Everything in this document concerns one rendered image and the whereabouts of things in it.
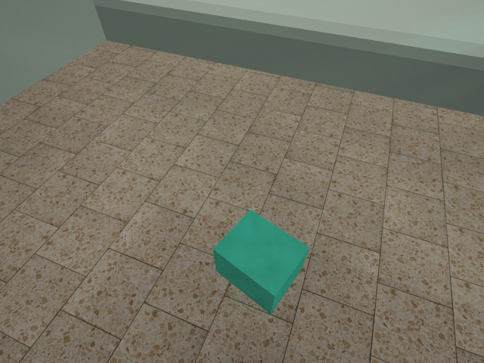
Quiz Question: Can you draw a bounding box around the carton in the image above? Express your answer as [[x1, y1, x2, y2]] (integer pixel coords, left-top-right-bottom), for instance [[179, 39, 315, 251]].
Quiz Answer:
[[213, 210, 309, 314]]

